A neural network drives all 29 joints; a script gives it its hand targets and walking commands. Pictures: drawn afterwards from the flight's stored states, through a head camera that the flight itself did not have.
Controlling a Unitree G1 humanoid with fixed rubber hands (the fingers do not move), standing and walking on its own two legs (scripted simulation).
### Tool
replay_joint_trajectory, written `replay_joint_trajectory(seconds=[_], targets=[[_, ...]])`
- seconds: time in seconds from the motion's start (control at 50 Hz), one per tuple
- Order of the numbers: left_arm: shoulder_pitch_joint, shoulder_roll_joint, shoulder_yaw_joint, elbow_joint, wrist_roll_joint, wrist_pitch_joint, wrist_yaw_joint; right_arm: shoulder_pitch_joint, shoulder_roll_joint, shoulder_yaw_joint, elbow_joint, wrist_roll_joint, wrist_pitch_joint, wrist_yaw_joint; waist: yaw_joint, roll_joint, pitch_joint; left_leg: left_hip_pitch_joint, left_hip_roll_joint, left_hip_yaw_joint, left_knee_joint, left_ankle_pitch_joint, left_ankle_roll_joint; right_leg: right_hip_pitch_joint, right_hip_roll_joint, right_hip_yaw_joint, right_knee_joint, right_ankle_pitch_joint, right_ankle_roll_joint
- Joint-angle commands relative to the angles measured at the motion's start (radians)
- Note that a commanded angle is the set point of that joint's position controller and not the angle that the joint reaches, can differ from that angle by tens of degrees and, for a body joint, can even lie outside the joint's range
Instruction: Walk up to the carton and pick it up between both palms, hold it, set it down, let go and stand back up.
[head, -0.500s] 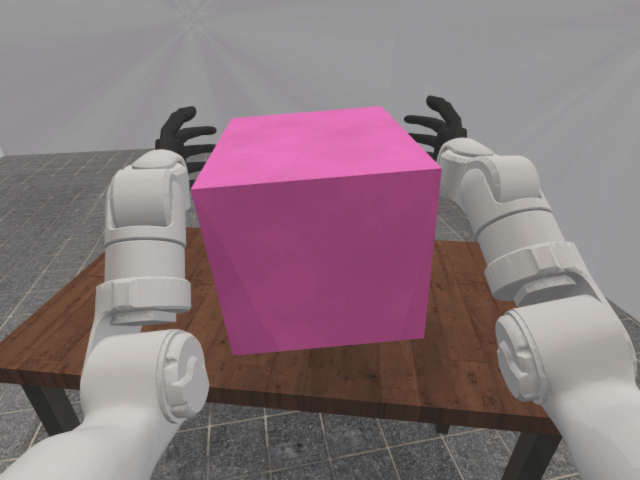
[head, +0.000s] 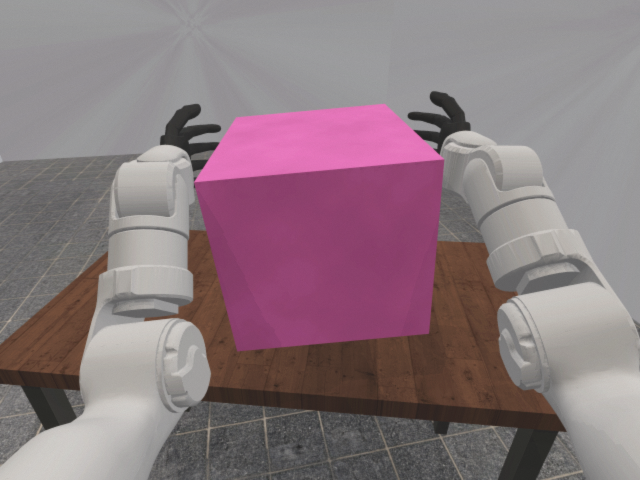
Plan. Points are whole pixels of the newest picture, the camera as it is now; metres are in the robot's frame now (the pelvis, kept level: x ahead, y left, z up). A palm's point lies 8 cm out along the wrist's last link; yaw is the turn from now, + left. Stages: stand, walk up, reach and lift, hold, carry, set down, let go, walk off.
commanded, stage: hold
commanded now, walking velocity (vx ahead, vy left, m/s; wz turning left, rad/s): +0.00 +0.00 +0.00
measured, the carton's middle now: (320, 211) +0.39 -0.01 +0.26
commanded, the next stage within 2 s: none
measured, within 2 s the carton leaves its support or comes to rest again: neither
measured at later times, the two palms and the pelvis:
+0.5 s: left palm (179, 172) +0.37 +0.16 +0.33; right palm (442, 159) +0.37 -0.16 +0.34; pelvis +0.01 +0.00 +0.00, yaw +0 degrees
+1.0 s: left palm (181, 168) +0.37 +0.15 +0.33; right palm (447, 156) +0.37 -0.16 +0.34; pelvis +0.01 +0.00 +0.00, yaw +0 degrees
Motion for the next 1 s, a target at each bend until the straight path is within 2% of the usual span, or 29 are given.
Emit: replay_joint_trajectory(seconds=[0.0, 0.1, 0.14, 0.18, 0.2, 0.22, 0.26, 0.28, 0.3, 0.34, 0.38, 0.4, 0.44, 0.5, 0.52, 0.56, 0.58, 0.6, 0.62, 0.66, 0.74, 0.76, 0.8, 0.82, 0.84, 0.86, 0.9, 0.92, 0.98], targets=[[-0.662, -0.523, -0.283, -0.089, -0.159, -0.061, -0.160, -0.681, 0.621, 0.119, -0.242, 0.155, -0.007, 0.133, -0.010, -0.019, -0.154, 0.090, -0.075, 0.041, -0.037, 0.163, -0.005, 0.011, 0.041, 0.005, -0.056, 0.139, 0.038], [-0.758, -0.565, -0.309, -0.056, -0.195, -0.087, -0.147, -0.755, 0.619, 0.101, -0.216, 0.134, -0.022, 0.155, 0.005, -0.004, -0.157, -0.003, -0.054, 0.040, -0.061, 0.020, -0.003, -0.009, 0.042, -0.002, -0.049, 0.015, 0.021], [-0.745, -0.566, -0.318, -0.077, -0.217, -0.097, -0.124, -0.775, 0.648, 0.129, -0.282, 0.159, -0.035, 0.156, 0.024, -0.027, -0.234, 0.021, -0.070, 0.041, -0.038, 0.082, 0.009, 0.000, 0.050, 0.006, -0.042, 0.075, 0.027], [-0.713, -0.549, -0.292, -0.052, -0.195, -0.099, -0.121, -0.757, 0.652, 0.129, -0.246, 0.167, -0.024, 0.149, 0.027, -0.022, -0.196, 0.064, -0.065, 0.038, -0.021, 0.154, -0.008, -0.029, 0.046, 0.016, -0.042, 0.096, 0.037], [-0.705, -0.552, -0.297, -0.086, -0.201, -0.100, -0.123, -0.740, 0.639, 0.123, -0.245, 0.164, -0.022, 0.142, 0.018, -0.024, -0.225, 0.077, -0.073, 0.033, -0.025, 0.146, -0.002, -0.011, 0.043, 0.008, -0.054, 0.108, 0.037], [-0.680, -0.560, -0.296, -0.044, -0.198, -0.095, -0.125, -0.705, 0.625, 0.130, -0.220, 0.159, -0.019, 0.139, 0.019, -0.005, -0.200, 0.064, -0.063, 0.035, -0.026, 0.145, -0.012, 0.001, 0.044, 0.013, -0.050, 0.124, 0.031], [-0.658, -0.539, -0.305, -0.108, -0.190, -0.085, -0.130, -0.685, 0.618, 0.135, -0.250, 0.180, -0.020, 0.133, 0.014, -0.011, -0.243, 0.099, -0.077, 0.038, -0.016, 0.247, -0.022, 0.033, 0.055, 0.007, -0.039, 0.193, 0.037], [-0.637, -0.548, -0.299, -0.092, -0.186, -0.073, -0.131, -0.662, 0.606, 0.147, -0.249, 0.181, -0.010, 0.130, 0.003, -0.016, -0.198, 0.104, -0.073, 0.026, -0.014, 0.252, -0.021, 0.007, 0.051, 0.014, -0.048, 0.199, 0.039], [-0.669, -0.538, -0.288, -0.050, -0.190, -0.070, -0.134, -0.680, 0.608, 0.142, -0.245, 0.167, -0.012, 0.127, 0.012, -0.020, -0.192, 0.093, -0.075, 0.029, -0.009, 0.207, -0.018, -0.006, 0.044, 0.023, -0.052, 0.177, 0.039], [-0.712, -0.562, -0.311, -0.102, -0.200, -0.086, -0.138, -0.675, 0.630, 0.126, -0.243, 0.161, -0.013, 0.131, -0.009, -0.002, -0.180, 0.061, -0.067, 0.037, -0.022, 0.164, -0.025, 0.000, 0.041, 0.015, -0.049, 0.128, 0.037], [-0.686, -0.556, -0.315, -0.096, -0.202, -0.080, -0.136, -0.674, 0.615, 0.134, -0.267, 0.165, -0.016, 0.135, 0.003, -0.003, -0.207, 0.093, -0.071, 0.033, -0.022, 0.208, -0.018, -0.002, 0.044, 0.017, -0.050, 0.163, 0.029], [-0.677, -0.559, -0.324, -0.148, -0.196, -0.079, -0.137, -0.695, 0.615, 0.124, -0.267, 0.177, -0.018, 0.132, -0.002, 0.001, -0.226, 0.095, -0.067, 0.035, -0.011, 0.244, -0.012, 0.024, 0.046, 0.010, -0.048, 0.193, 0.026], [-0.671, -0.550, -0.320, -0.105, -0.198, -0.074, -0.137, -0.697, 0.622, 0.145, -0.306, 0.173, -0.016, 0.127, -0.008, -0.030, -0.215, 0.103, -0.073, 0.030, -0.003, 0.240, -0.020, 0.014, 0.046, 0.007, -0.042, 0.207, 0.045], [-0.669, -0.570, -0.334, -0.116, -0.199, -0.073, -0.139, -0.684, 0.615, 0.134, -0.297, 0.174, -0.010, 0.131, -0.007, 0.004, -0.190, 0.088, -0.068, 0.027, -0.026, 0.181, -0.018, 0.000, 0.050, 0.013, -0.054, 0.139, 0.027], [-0.681, -0.582, -0.348, -0.183, -0.202, -0.078, -0.134, -0.690, 0.636, 0.150, -0.315, 0.175, -0.016, 0.137, 0.000, 0.040, -0.241, 0.104, -0.073, 0.029, -0.016, 0.211, -0.025, 0.012, 0.052, 0.007, -0.040, 0.176, 0.025], [-0.668, -0.603, -0.386, -0.244, -0.225, -0.072, -0.123, -0.694, 0.635, 0.178, -0.370, 0.204, -0.019, 0.139, -0.003, 0.025, -0.292, 0.122, -0.074, 0.017, 0.004, 0.329, -0.039, 0.050, 0.069, 0.003, -0.024, 0.268, 0.029], [-0.638, -0.600, -0.376, -0.192, -0.202, -0.061, -0.122, -0.654, 0.618, 0.172, -0.329, 0.207, -0.012, 0.135, -0.002, 0.038, -0.254, 0.138, -0.078, 0.018, 0.011, 0.343, -0.048, 0.036, 0.063, 0.002, -0.029, 0.274, 0.036], [-0.602, -0.587, -0.371, -0.233, -0.188, -0.056, -0.127, -0.627, 0.606, 0.163, -0.343, 0.197, -0.011, 0.132, -0.016, 0.040, -0.241, 0.151, -0.071, 0.014, 0.016, 0.350, -0.043, 0.047, 0.066, -0.003, -0.027, 0.268, 0.032], [-0.604, -0.579, -0.356, -0.193, -0.190, -0.049, -0.133, -0.638, 0.590, 0.153, -0.316, 0.185, -0.009, 0.132, -0.015, 0.033, -0.190, 0.132, -0.072, 0.017, 0.002, 0.290, -0.050, 0.030, 0.055, 0.006, -0.039, 0.218, 0.030], [-0.633, -0.591, -0.350, -0.215, -0.189, -0.053, -0.139, -0.630, 0.619, 0.165, -0.327, 0.179, -0.010, 0.135, -0.021, 0.017, -0.195, 0.109, -0.075, 0.028, -0.008, 0.240, -0.028, 0.035, 0.052, -0.004, -0.040, 0.186, 0.036], [-0.634, -0.581, -0.372, -0.257, -0.197, -0.055, -0.131, -0.668, 0.609, 0.170, -0.367, 0.198, -0.016, 0.144, -0.003, 0.024, -0.265, 0.133, -0.069, 0.023, -0.006, 0.295, -0.032, 0.042, 0.064, -0.005, -0.029, 0.225, 0.025], [-0.617, -0.593, -0.370, -0.184, -0.188, -0.044, -0.129, -0.649, 0.614, 0.175, -0.343, 0.190, -0.012, 0.140, -0.005, 0.019, -0.226, 0.121, -0.070, 0.023, -0.001, 0.265, -0.039, 0.026, 0.062, -0.012, -0.032, 0.200, 0.035], [-0.643, -0.584, -0.354, -0.208, -0.198, -0.056, -0.135, -0.691, 0.630, 0.172, -0.365, 0.182, -0.017, 0.140, 0.009, -0.030, -0.243, 0.117, -0.069, 0.026, -0.012, 0.230, -0.019, 0.047, 0.056, -0.011, -0.041, 0.172, 0.039], [-0.653, -0.598, -0.367, -0.197, -0.200, -0.058, -0.130, -0.709, 0.644, 0.174, -0.384, 0.183, -0.022, 0.139, 0.001, -0.001, -0.229, 0.101, -0.074, 0.028, -0.008, 0.243, -0.022, 0.042, 0.057, 0.003, -0.036, 0.196, 0.037], [-0.663, -0.598, -0.361, -0.166, -0.199, -0.056, -0.130, -0.707, 0.638, 0.161, -0.351, 0.175, -0.015, 0.135, -0.011, -0.019, -0.215, 0.104, -0.073, 0.026, -0.009, 0.215, -0.026, 0.009, 0.049, -0.003, -0.044, 0.156, 0.037], [-0.659, -0.578, -0.355, -0.186, -0.193, -0.063, -0.126, -0.686, 0.627, 0.165, -0.349, 0.182, -0.015, 0.137, 0.004, 0.001, -0.217, 0.106, -0.073, 0.046, -0.007, 0.222, -0.023, 0.004, 0.062, 0.000, -0.035, 0.163, 0.038], [-0.649, -0.573, -0.332, -0.148, -0.172, -0.055, -0.131, -0.669, 0.625, 0.167, -0.299, 0.180, -0.005, 0.137, -0.004, -0.017, -0.181, 0.108, -0.065, 0.028, -0.005, 0.229, -0.022, 0.020, 0.058, -0.006, -0.040, 0.182, 0.036], [-0.626, -0.569, -0.333, -0.160, -0.171, -0.054, -0.133, -0.654, 0.618, 0.165, -0.318, 0.180, -0.008, 0.134, -0.001, 0.016, -0.192, 0.121, -0.079, 0.030, -0.009, 0.245, -0.027, 0.019, 0.057, 0.002, -0.040, 0.203, 0.040], [-0.631, -0.532, -0.273, -0.115, -0.161, -0.053, -0.143, -0.659, 0.614, 0.159, -0.279, 0.176, -0.004, 0.124, 0.016, -0.050, -0.180, 0.110, -0.082, 0.035, -0.008, 0.222, -0.010, 0.009, 0.049, 0.003, -0.048, 0.192, 0.050]])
